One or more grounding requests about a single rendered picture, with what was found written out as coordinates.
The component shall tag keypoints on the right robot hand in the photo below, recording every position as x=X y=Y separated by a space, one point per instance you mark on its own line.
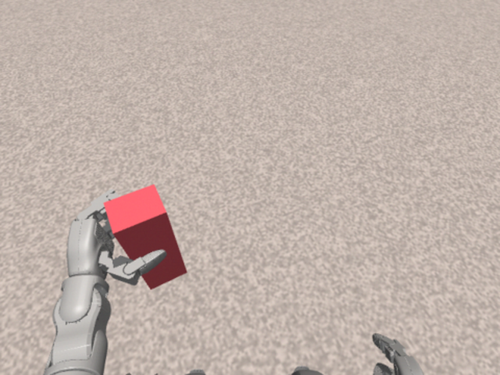
x=395 y=353

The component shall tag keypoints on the left robot arm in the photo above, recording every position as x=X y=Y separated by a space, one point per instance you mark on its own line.
x=80 y=317

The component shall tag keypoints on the left robot hand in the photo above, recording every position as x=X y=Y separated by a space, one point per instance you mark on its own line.
x=90 y=247

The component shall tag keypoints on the carton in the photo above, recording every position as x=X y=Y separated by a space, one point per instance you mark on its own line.
x=141 y=225

